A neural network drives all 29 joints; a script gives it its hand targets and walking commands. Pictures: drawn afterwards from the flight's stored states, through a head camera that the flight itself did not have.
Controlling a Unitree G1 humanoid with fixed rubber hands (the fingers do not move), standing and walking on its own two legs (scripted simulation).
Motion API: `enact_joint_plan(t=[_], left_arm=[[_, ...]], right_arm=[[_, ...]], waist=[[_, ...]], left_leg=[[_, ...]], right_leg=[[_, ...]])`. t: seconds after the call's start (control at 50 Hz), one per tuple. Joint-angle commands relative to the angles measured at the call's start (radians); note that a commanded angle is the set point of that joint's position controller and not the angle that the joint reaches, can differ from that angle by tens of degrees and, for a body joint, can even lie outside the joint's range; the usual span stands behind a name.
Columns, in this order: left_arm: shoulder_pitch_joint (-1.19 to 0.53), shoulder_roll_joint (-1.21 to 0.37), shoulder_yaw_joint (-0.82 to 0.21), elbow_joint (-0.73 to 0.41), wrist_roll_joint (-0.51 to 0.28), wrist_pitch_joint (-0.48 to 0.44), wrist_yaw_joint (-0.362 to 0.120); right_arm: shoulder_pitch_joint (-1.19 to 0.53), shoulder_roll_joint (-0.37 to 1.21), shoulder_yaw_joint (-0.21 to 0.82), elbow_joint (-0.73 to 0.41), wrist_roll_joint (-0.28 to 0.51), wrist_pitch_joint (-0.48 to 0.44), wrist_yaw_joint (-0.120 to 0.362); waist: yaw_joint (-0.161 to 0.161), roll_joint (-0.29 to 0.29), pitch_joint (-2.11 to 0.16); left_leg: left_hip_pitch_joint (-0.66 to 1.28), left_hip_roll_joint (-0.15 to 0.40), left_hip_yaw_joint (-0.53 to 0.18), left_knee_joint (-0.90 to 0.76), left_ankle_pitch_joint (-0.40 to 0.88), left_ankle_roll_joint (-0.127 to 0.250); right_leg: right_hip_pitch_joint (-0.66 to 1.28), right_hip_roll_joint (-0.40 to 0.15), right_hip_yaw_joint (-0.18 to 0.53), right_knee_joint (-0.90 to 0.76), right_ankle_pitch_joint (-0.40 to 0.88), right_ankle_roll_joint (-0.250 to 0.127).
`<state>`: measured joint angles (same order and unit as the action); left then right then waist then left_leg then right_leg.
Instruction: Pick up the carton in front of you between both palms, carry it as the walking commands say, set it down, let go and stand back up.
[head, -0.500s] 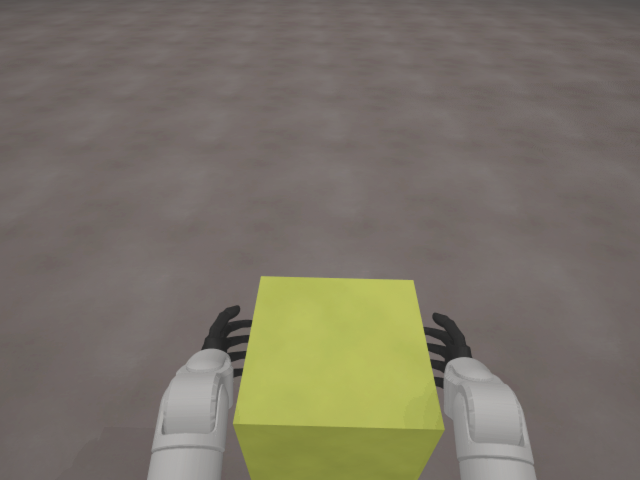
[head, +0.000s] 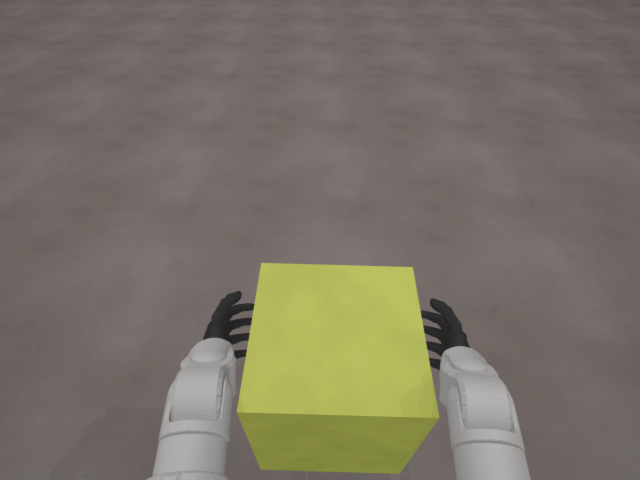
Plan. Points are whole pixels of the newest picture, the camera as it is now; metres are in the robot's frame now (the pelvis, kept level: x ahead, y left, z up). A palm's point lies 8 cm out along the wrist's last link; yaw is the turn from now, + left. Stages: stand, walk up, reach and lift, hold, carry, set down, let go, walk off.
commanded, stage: hold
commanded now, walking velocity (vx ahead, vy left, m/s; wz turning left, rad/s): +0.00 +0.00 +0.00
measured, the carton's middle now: (333, 373) +0.30 +0.00 -0.04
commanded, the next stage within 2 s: set down in 0.52 s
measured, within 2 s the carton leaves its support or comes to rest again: neither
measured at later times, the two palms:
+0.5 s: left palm (228, 347) +0.28 +0.14 +0.05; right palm (470, 371) +0.26 -0.16 +0.05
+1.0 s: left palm (250, 347) +0.35 +0.13 -0.06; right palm (444, 364) +0.33 -0.16 -0.05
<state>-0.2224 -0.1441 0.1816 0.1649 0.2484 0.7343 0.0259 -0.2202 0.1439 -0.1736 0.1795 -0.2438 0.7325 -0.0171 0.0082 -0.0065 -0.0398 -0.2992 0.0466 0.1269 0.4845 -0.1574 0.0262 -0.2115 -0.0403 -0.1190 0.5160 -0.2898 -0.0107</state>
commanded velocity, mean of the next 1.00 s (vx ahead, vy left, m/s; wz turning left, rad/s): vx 0.00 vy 0.00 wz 0.00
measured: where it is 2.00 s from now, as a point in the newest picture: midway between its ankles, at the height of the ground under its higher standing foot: outside the picture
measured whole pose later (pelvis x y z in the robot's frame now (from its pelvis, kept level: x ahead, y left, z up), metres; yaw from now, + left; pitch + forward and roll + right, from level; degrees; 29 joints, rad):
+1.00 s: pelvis -0.02 +0.01 -0.02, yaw -4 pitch +9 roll +0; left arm -0.56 -0.20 0.49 0.53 0.42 0.35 -0.01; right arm -0.57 0.17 -0.50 0.58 -0.43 0.33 0.05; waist 0.01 -0.02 0.11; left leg -0.60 -0.04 -0.03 0.68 -0.23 0.01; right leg -0.54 0.05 0.06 0.72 -0.32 0.00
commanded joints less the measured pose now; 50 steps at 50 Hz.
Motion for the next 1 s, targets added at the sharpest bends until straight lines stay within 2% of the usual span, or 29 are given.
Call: enact_joint_plan(t=[0.0, 0.04, 0.14, 0.32, 0.54, 0.62, 0.72, 0.78, 0.86, 0.9, 0.98], left_arm=[[-0.449, -0.917, -0.566, -0.112, -0.251, -0.036, -0.247], [-0.431, -0.917, -0.562, -0.089, -0.247, -0.041, -0.238], [-0.453, -0.914, -0.542, -0.065, -0.232, -0.050, -0.232], [-0.527, -0.952, -0.518, 0.022, -0.226, -0.046, -0.268], [-0.593, -0.994, -0.487, 0.095, -0.218, -0.050, -0.284], [-0.664, -1.006, -0.421, 0.174, -0.191, -0.066, -0.283], [-0.791, -0.978, -0.245, 0.353, -0.099, -0.127, -0.271], [-0.809, -0.902, -0.119, 0.418, -0.023, -0.174, -0.238], [-0.753, -0.768, 0.004, 0.458, 0.065, -0.276, -0.198], [-0.737, -0.742, -0.002, 0.452, 0.072, -0.350, -0.188], [-0.757, -0.788, -0.117, 0.437, 0.029, -0.498, -0.180]], right_arm=[[-0.434, 0.910, 0.517, -0.090, 0.219, -0.059, 0.224], [-0.465, 0.906, 0.523, -0.092, 0.237, -0.069, 0.227], [-0.493, 0.907, 0.511, -0.052, 0.238, -0.081, 0.235], [-0.563, 0.944, 0.469, 0.036, 0.222, -0.087, 0.253], [-0.650, 0.973, 0.456, 0.084, 0.224, -0.088, 0.279], [-0.719, 0.959, 0.389, 0.172, 0.186, -0.107, 0.289], [-0.836, 0.916, 0.206, 0.355, 0.072, -0.176, 0.286], [-0.845, 0.842, 0.080, 0.422, -0.016, -0.222, 0.255], [-0.794, 0.712, -0.032, 0.465, -0.102, -0.316, 0.222], [-0.777, 0.690, -0.027, 0.458, -0.102, -0.382, 0.218], [-0.791, 0.733, 0.087, 0.458, -0.038, -0.523, 0.221]], waist=[[-0.016, -0.029, -0.246], [-0.015, 0.000, -0.240], [-0.002, 0.003, -0.195], [-0.010, -0.010, -0.128], [-0.001, 0.012, -0.149], [-0.002, 0.013, -0.119], [-0.008, 0.015, -0.074], [-0.005, 0.011, -0.050], [0.003, 0.007, -0.094], [0.002, 0.008, -0.163], [-0.007, 0.015, -0.377]], left_leg=[[0.401, -0.120, -0.209, -0.051, 0.310, -0.010], [0.456, -0.121, -0.210, -0.068, 0.277, -0.008], [0.451, -0.121, -0.211, -0.077, 0.186, -0.004], [0.427, -0.119, -0.206, -0.090, 0.008, -0.011], [0.411, -0.102, -0.223, -0.114, -0.043, -0.016], [0.387, -0.097, -0.227, -0.109, -0.112, -0.018], [0.305, -0.094, -0.236, -0.068, -0.197, -0.018], [0.236, -0.100, -0.232, -0.021, -0.159, -0.016], [0.107, -0.116, -0.210, 0.066, 0.013, -0.015], [0.066, -0.127, -0.206, 0.123, 0.119, -0.019], [0.009, -0.144, -0.210, 0.248, 0.283, -0.029]], right_leg=[[0.031, 0.104, 0.223, -0.155, 0.310, -0.033], [0.009, 0.104, 0.227, -0.162, 0.300, -0.024], [0.001, 0.098, 0.235, -0.184, 0.191, -0.031], [-0.055, 0.083, 0.232, -0.213, 0.010, -0.046], [-0.047, 0.095, 0.220, -0.197, -0.010, -0.035], [-0.083, 0.098, 0.217, -0.176, -0.062, -0.039], [-0.161, 0.103, 0.209, -0.106, -0.112, -0.043], [-0.218, 0.112, 0.205, -0.056, -0.095, -0.044], [-0.301, 0.133, 0.196, 0.017, 0.012, -0.033], [-0.349, 0.144, 0.193, 0.061, 0.085, -0.022], [-0.453, 0.162, 0.185, 0.179, 0.211, -0.002]])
